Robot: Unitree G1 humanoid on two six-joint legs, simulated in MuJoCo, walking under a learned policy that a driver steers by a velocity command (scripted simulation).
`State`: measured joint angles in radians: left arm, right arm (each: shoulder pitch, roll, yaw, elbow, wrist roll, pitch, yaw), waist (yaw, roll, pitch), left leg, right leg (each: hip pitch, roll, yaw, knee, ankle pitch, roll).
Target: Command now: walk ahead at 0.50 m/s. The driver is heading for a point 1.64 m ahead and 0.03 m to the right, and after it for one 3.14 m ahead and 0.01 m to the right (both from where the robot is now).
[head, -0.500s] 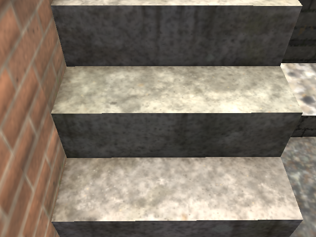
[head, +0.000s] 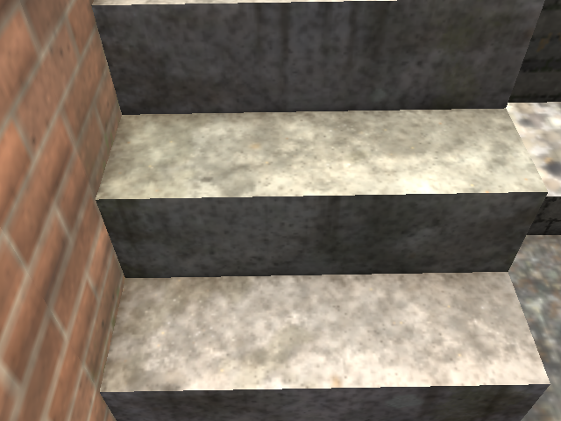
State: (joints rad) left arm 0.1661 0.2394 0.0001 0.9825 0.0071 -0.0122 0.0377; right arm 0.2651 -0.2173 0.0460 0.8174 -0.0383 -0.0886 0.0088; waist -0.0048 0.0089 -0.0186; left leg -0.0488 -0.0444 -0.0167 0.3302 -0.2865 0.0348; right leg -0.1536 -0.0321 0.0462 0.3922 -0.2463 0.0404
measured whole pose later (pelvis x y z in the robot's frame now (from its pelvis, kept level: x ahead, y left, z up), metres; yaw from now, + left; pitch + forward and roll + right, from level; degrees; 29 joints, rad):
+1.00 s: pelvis +0.00 +0.00 +0.00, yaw +0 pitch +0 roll +0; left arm 0.19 0.25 -0.01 0.99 0.00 -0.01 0.03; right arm 0.27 -0.23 0.06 0.85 -0.04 -0.09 0.01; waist 0.00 0.00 -0.03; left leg -0.03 -0.03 -0.02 0.30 -0.27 0.03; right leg -0.12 -0.02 0.05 0.33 -0.21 0.04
